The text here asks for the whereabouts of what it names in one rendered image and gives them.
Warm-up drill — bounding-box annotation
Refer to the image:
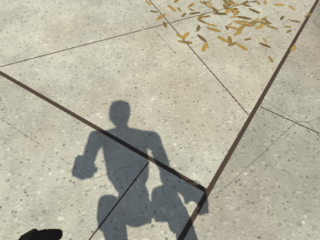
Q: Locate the robot left hand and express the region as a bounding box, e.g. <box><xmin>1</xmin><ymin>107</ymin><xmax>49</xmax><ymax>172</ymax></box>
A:
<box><xmin>18</xmin><ymin>229</ymin><xmax>63</xmax><ymax>240</ymax></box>

